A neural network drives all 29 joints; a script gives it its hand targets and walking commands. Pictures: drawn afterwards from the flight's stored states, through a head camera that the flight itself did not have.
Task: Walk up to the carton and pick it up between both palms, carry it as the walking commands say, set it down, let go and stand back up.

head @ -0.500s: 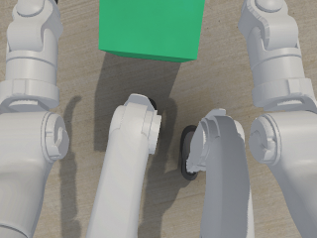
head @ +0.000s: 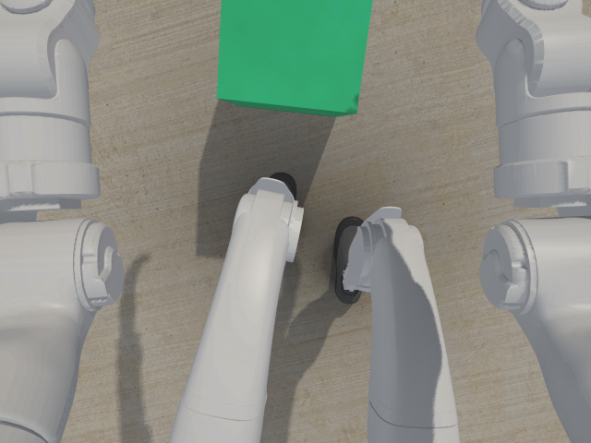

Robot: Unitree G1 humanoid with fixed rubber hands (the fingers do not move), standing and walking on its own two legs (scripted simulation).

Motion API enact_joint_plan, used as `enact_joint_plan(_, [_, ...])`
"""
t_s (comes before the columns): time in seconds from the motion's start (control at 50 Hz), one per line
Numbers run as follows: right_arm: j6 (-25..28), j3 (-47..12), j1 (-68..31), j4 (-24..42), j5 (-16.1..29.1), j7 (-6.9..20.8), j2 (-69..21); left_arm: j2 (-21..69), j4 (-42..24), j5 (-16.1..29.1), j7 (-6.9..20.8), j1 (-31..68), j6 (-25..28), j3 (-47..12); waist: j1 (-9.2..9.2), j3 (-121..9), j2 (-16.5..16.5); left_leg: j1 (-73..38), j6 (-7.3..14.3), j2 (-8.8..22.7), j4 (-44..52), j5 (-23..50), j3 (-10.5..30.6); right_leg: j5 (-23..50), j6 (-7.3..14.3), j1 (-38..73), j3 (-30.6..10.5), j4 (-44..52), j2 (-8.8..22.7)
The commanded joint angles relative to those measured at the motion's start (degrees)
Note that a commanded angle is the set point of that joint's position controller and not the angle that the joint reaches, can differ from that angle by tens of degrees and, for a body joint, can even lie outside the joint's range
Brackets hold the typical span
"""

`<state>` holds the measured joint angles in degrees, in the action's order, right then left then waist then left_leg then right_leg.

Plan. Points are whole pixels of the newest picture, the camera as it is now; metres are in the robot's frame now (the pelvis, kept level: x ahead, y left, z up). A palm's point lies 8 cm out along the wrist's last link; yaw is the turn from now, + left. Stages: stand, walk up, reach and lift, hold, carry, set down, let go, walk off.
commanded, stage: set down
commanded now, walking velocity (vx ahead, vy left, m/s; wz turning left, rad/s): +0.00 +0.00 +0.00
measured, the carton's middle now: (294, 44) +0.53 +0.10 -0.43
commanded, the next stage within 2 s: let go in 0.44 s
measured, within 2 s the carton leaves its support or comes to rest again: neither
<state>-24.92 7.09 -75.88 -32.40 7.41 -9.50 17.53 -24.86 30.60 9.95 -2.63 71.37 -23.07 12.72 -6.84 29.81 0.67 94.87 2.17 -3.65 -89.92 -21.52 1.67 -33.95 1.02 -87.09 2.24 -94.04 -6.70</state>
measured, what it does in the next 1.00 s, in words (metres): rises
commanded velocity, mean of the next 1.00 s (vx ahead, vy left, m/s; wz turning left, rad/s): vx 0.00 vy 0.00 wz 0.00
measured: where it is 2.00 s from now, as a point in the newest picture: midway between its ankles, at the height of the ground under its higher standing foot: (310, 254)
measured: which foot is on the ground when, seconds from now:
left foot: down 0.00-1.00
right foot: down 0.00-1.00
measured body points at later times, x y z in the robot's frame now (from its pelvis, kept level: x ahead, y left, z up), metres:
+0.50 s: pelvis +0.03 +0.00 +0.11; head +0.34 +0.04 +0.43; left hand +0.51 +0.28 -0.01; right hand +0.56 -0.09 -0.01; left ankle +0.15 +0.09 -0.52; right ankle +0.08 -0.10 -0.52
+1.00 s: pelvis +0.12 +0.02 +0.18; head +0.34 +0.03 +0.57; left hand +0.41 +0.28 +0.07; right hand +0.46 -0.15 +0.06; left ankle +0.15 +0.09 -0.52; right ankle +0.08 -0.10 -0.52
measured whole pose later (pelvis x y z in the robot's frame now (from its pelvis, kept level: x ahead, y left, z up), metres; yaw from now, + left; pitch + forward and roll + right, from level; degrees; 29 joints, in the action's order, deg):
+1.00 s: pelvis +0.12 +0.02 +0.18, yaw +1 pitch +28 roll -2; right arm -7.0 8.6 -19.0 -28.4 -5.1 -4.2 6.6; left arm -12.6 30.5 -1.4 5.0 17.3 -4.9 10.5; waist -4.8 1.0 -0.9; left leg 54.9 3.9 -4.3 -40.8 -13.1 1.1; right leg -21.4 0.0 -47.9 -4.4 -41.8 -4.4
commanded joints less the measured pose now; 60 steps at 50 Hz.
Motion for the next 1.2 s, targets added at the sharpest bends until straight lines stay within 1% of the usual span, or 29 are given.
enact_joint_plan(0.0, [2.27, 5.07, -13.06, 8.18, -2.07, 0.5, 11.7, -7.63, -9.85, 0.15, -0.17, 15.77, 1.36, 0.33, 4.44, -119.19, -5.56, -75.57, -4.18, 1.65, 13.03, 22.18, 4.27, 8.19, -0.15, 10.46, 0.18, 18.52, -0.53])
enact_joint_plan(0.02, [2.18, 2.71, -12.43, 5.54, 0.09, 0.81, 8.53, -6.94, -7.08, -0.61, -0.21, 15.1, 1.7, -0.92, 2.52, -118.88, -6.86, -77.82, -3.99, 1.98, 14.26, 22.42, 3.72, 7.8, -0.06, 9.71, -0.1, 19.83, -0.43])
enact_joint_plan(0.08, [3.73, 4.21, -11.27, 8.64, -0.78, 1.53, 10.36, -6.37, -10.44, 0.17, -0.52, 13.68, 2.42, -0.95, 4.19, -122.59, -5.51, -84.19, -4.4, 2.04, 16.97, 29.25, 5.47, 11.55, 0.09, 13.42, 0.23, 23.1, -0.83])
enact_joint_plan(0.12, [3.86, 2.53, -14.31, 15.14, 0.9, 1.47, 9.29, -8.31, -14.11, -0.29, -0.86, 16.33, 3.04, 0.04, 1.56, -128.53, -5.4, -86.65, -3.8, 1.7, 17.37, 33.65, 4.23, 15.22, -0.48, 17.4, -0.61, 24.72, -0.7])
enact_joint_plan(0.2, [2.62, 0.52, -15.83, 13.59, 2.24, 1.66, 7.51, -11.05, -11.7, -1.9, -1.68, 16.77, 2.56, 2.72, -1.16, -124.55, -1.75, -82.84, -2.88, 2.16, 23.19, 27.24, 3.33, 13.99, -1.55, 25.66, -2.23, 29.09, 0.31])
enact_joint_plan(0.22, [2.53, 1.16, -13.91, 5.57, 0.01, 1.77, 8.1, -9.51, -3.7, -1.96, -1.51, 15.16, 2.31, 2.79, -0.14, -116.8, -1.5, -78.32, -2.87, 2.35, 24.34, 25.08, 3.7, 11.51, -1.39, 22.09, -1.97, 29.86, 0.74])
enact_joint_plan(0.24, [2.52, 0.42, -12.59, 4.97, 0.81, 2.3, 5.29, -9.35, -4.82, -2.58, -0.97, 14.46, 2.76, 3.16, -1.92, -114.08, -0.92, -79.44, -2.63, 1.96, 26.81, 24.69, 4.06, 11.54, -1.82, 22.66, -1.68, 31.63, 0.96])
enact_joint_plan(0.3, [5.14, 2.36, -8.87, 1.84, -2.12, 1.89, 5.36, -5.7, -2.48, -4.44, 0.36, 11.36, 5.32, 4.78, -0.22, -111.63, -3.62, -77.46, -3.63, 2.18, 27.13, 28.19, 1.95, 16.72, -1.42, 26.03, -3.33, 34.26, 1.47])
enact_joint_plan(0.32, [5.75, 0.76, -8.57, -3.13, -1.65, 2.39, 2.11, -4.64, 5.16, -5.68, 0.92, 8.86, 6.03, 5.25, -2.67, -106.9, -2.59, -75.9, -2.77, 1.98, 28.28, 26.32, 2.77, 14.39, -1.8, 23.72, -2.94, 34.92, 1.85])
enact_joint_plan(0.34, [7.09, 3.23, -5.36, -4.08, -4.62, 2.39, 2.43, -2.41, 6.41, -6.25, 1.57, 7.08, 7.07, 4.75, 0.36, -103.09, -2.64, -76.6, -3.24, 2.57, 28.82, 27.5, 2.83, 14.06, -1.71, 20.96, -2.9, 36.66, 1.62])
enact_joint_plan(0.42, [10.79, 4.97, 0.27, -6.69, -6.93, 1.83, -2.24, -1.62, 9.15, -10.44, 3.93, 1.58, 11.97, 6.39, -0.93, -93.55, -2.3, -74.3, -3.09, 2.21, 30.95, 30.17, 1.72, 17.39, -2.76, 20.52, -2.94, 40.22, 1.64])
enact_joint_plan(0.44, [12.44, 6.11, -0.21, -4.56, -8.73, 1.8, -1.56, 0.0, 8.85, -9.95, 4.44, 2.3, 13.28, 6.19, 1.69, -92.02, -0.15, -73.64, -3.05, 2.93, 30.41, 32.65, 2.5, 19.85, -3.17, 19.4, -2.58, 40.36, 1.64])
enact_joint_plan(0.54, [14.5, 7.94, 7.07, -3.25, -13.58, -0.42, -6.23, -0.74, 7.13, -12.15, 6.91, -3.14, 15.63, 4.32, 3.15, -84.64, -1.02, -69.25, -2.68, 2.53, 35.82, 25.76, 1.38, 17.75, -3.32, 26.42, -2.98, 44.94, 1.89])
enact_joint_plan(0.58, [14.68, 5.72, 15.2, -2.74, -13.6, 0.14, -8.41, -0.14, 5.13, -12.92, 7.7, -11.17, 15.86, 4.31, 1.15, -85.85, -2.94, -74.66, -2.63, 2.11, 37.54, 29.05, 1.24, 20.25, -3.22, 29.82, -4.0, 45.89, 2.05])
enact_joint_plan(0.6, [15.16, 8.36, 18.7, 2.98, -14.36, -0.19, -6.21, -0.36, 0.0, -13.58, 7.41, -12.27, 15.84, 4.79, 2.97, -92.73, -4.87, -80.87, -3.08, 2.16, 36.64, 33.55, 1.25, 23.64, -2.86, 30.96, -4.08, 46.02, 1.71])
enact_joint_plan(0.62, [15.07, 5.2, 19.14, 4.62, -12.46, 0.15, -7.55, -1.43, 0.04, -13.05, 7.35, -16.69, 15.93, 4.54, 0.46, -92.1, -1.68, -82.28, -2.49, 1.87, 36.62, 36.58, 2.22, 24.3, -3.54, 31.92, -3.13, 45.68, 1.45])
enact_joint_plan(0.64, [15.27, 6.53, 21.0, 4.8, -13.5, 0.46, -6.53, -0.25, -1.89, -12.93, 7.47, -16.9, 15.75, 2.52, 2.45, -93.07, -4.85, -85.38, -2.67, 2.14, 37.75, 33.99, 2.62, 22.37, -2.79, 32.46, -3.8, 47.02, 1.68])
enact_joint_plan(0.68, [15.09, 3.82, 28.42, 8.79, -12.55, 0.88, -9.58, 0.28, -1.17, -13.55, 7.53, -27.85, 15.45, 2.39, 1.55, -92.93, -1.95, -89.12, -1.72, 2.71, 38.63, 39.52, 3.26, 24.56, -3.43, 34.04, -2.72, 47.81, 1.26])
enact_joint_plan(0.76, [16.52, 1.69, 40.42, 13.8, -11.27, 2.26, -9.13, 1.83, -8.62, -14.28, 7.18, -39.02, 16.71, 2.19, -0.98, -88.79, -5.88, -95.36, -1.81, 3.1, 41.42, 49.48, 4.58, 27.3, -2.99, 35.48, -4.1, 51.14, 1.21])
enact_joint_plan(0.78, [16.85, 3.69, 35.59, 14.88, -11.3, 2.81, -7.3, 0.16, -9.78, -13.31, 7.26, -32.86, 17.11, 2.5, 0.62, -87.74, -6.13, -95.25, -1.69, 3.78, 41.23, 50.59, 5.45, 25.29, -3.34, 31.39, -3.87, 50.36, 0.8])
enact_joint_plan(0.88, [19.55, 2.36, 49.52, 12.02, -12.56, 4.98, -6.26, 5.17, -7.35, -11.91, 7.71, -48.46, 19.79, 0.52, 0.5, -76.29, -3.68, -101.59, -1.25, 5.73, 44.33, 57.16, 7.83, 24.3, -2.61, 27.82, -4.56, 57.14, 2.53])
enact_joint_plan(0.9, [20.09, 2.76, 52.14, 10.85, -13.33, 5.19, -6.46, 7.08, -8.87, -10.53, 7.66, -47.5, 20.31, -1.81, 3.81, -75.82, -2.9, -102.57, -1.07, 6.61, 44.87, 59.52, 8.35, 26.05, -2.46, 27.11, -4.95, 57.32, 2.27])
enact_joint_plan(0.92, [20.71, 2.84, 55.67, 12.22, -13.69, 5.43, -6.08, 4.81, -10.1, -12.52, 7.32, -53.0, 21.07, -0.23, 1.39, -78.36, -4.64, -107.27, -1.25, 6.26, 45.32, 63.07, 8.63, 26.48, -2.22, 30.08, -4.98, 58.1, 2.09])
enact_joint_plan(0.94, [21.43, 2.24, 54.46, 11.1, -12.09, 6.04, -5.83, 9.23, -8.05, -8.91, 7.73, -52.42, 21.25, -3.72, 3.72, -74.5, -5.1, -106.39, -0.91, 7.3, 45.71, 65.22, 9.26, 24.32, -1.82, 25.88, -5.42, 59.36, 2.42])
enact_joint_plan(0.96, [21.51, 1.58, 61.36, 8.39, -12.67, 6.12, -6.94, 8.08, -5.56, -10.38, 7.71, -57.98, 21.4, -1.56, 2.22, -75.0, -5.05, -110.34, -0.89, 7.43, 45.84, 67.02, 8.69, 26.26, -2.04, 26.55, -5.28, 60.71, 3.14])
enact_joint_plan(1.08, [24.85, 1.82, 71.17, 10.65, -12.03, 7.95, -4.35, 9.16, -10.62, -9.71, 7.01, -71.62, 23.99, -4.27, 3.5, -67.42, -1.54, -114.89, -1.63, 8.64, 50.17, 68.28, 9.93, 25.35, -2.21, 31.75, -6.0, 64.63, 3.69])
enact_joint_plan(1.12, [25.2, 0.87, 80.55, 11.3, -12.89, 8.18, -3.49, 9.87, -11.48, -10.24, 7.33, -79.29, 24.01, -6.04, 5.36, -65.91, 0.99, -112.81, -2.26, 7.81, 52.72, 62.6, 7.7, 29.01, -1.38, 39.91, -6.24, 66.87, 4.27])
enact_joint_plan(1.14, [25.48, -0.72, 77.28, 12.26, -11.29, 8.08, -3.98, 6.5, -13.32, -10.93, 7.51, -78.11, 24.29, -5.26, 2.44, -62.45, 0.17, -107.98, -2.38, 6.25, 54.23, 55.89, 5.9, 29.51, -1.48, 44.98, -6.66, 67.81, 4.63])
enact_joint_plan(1.18, [26.61, -0.42, 84.7, 13.26, -12.66, 8.89, -2.61, 8.12, -16.68, -10.8, 7.24, -85.82, 25.12, -6.73, 4.59, -62.62, 2.16, -108.54, -2.89, 5.54, 55.54, 54.45, 6.0, 33.54, -1.86, 53.48, -5.87, 67.17, 4.84])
